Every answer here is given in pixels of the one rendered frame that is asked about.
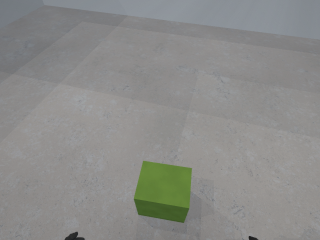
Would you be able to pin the carton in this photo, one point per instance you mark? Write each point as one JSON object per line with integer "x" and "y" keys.
{"x": 163, "y": 191}

